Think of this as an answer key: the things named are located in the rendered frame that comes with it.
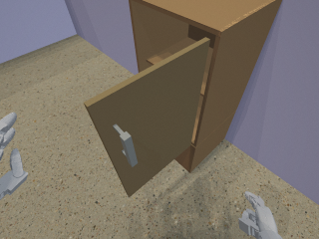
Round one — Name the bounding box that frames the handle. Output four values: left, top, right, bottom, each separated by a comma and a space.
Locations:
113, 124, 138, 167

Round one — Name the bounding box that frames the robot right hand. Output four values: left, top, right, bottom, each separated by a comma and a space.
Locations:
238, 191, 278, 239

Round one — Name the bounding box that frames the robot left hand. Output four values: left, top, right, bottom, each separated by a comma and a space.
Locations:
0, 112, 28, 200

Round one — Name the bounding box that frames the cupboard door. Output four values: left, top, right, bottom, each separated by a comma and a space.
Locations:
84, 37, 210, 197

